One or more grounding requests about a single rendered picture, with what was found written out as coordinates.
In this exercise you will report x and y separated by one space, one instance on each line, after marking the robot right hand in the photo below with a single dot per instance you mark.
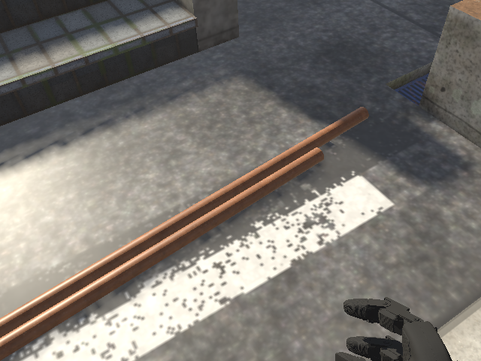
420 340

